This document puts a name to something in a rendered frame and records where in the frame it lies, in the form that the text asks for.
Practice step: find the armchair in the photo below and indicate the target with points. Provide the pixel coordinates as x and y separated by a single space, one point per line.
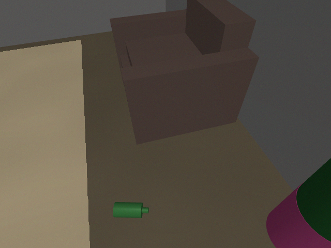
185 70

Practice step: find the bottle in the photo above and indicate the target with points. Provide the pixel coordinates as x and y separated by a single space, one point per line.
129 210

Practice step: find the potted plant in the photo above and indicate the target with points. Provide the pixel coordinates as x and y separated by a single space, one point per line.
303 219

